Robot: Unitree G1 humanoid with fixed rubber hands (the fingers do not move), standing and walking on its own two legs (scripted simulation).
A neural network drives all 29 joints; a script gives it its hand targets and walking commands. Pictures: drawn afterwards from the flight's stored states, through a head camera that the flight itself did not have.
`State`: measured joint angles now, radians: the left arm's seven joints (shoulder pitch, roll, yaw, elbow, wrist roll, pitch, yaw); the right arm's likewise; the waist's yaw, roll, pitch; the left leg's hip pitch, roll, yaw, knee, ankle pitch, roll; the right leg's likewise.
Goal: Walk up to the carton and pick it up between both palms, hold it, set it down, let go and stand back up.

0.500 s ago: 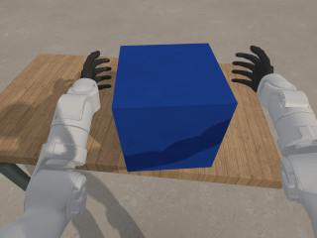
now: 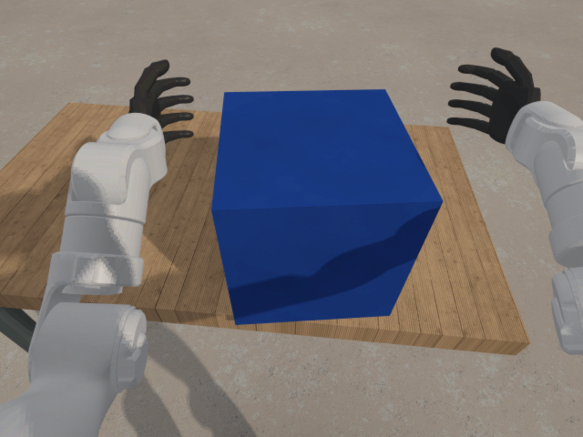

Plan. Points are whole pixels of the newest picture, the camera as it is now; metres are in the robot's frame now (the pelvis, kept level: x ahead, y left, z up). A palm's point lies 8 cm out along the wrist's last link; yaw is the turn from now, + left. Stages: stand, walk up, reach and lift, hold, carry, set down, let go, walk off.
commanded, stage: set down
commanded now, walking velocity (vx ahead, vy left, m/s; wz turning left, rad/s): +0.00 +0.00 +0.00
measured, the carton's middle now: (309, 207) +0.43 -0.01 +0.10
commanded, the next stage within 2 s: none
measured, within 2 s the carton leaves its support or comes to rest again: neither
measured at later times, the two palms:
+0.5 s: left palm (145, 159) +0.38 +0.19 +0.22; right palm (517, 158) +0.40 -0.24 +0.22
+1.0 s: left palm (144, 258) +0.30 +0.19 +0.14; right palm (508, 253) +0.33 -0.24 +0.13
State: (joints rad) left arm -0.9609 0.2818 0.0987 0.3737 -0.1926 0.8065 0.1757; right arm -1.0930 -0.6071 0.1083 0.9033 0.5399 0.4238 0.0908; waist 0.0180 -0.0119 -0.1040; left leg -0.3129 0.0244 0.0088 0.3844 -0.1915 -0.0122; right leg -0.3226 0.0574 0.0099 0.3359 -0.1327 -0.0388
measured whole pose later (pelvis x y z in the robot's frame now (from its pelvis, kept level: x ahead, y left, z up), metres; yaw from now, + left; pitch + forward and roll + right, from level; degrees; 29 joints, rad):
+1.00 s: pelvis -0.01 -0.01 +0.00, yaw +0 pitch -1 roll +0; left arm -0.28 0.15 0.14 -0.15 -0.13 0.75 0.14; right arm -0.37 -0.43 -0.04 0.26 0.43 0.38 0.03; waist -0.01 0.00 -0.01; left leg -0.15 0.02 0.01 0.32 -0.16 -0.02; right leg -0.18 0.06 0.03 0.33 -0.13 -0.05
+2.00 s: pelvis +0.01 +0.00 +0.00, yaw -2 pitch -3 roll +0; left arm 0.29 0.10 -0.02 -0.06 -0.03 0.22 0.12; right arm 0.29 -0.32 -0.02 0.12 0.26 0.01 0.08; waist 0.02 0.00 0.05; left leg -0.06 0.01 0.02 0.30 -0.19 -0.01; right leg -0.10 0.06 0.05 0.30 -0.15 -0.04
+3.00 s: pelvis +0.02 +0.01 +0.00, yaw -1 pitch -3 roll +0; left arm 0.20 0.18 0.02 0.47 -0.01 0.12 0.03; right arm 0.19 -0.20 -0.03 0.68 0.02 -0.17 0.04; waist 0.02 0.00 0.09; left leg -0.06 0.01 0.02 0.37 -0.25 0.00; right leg -0.09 0.05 0.03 0.35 -0.20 -0.03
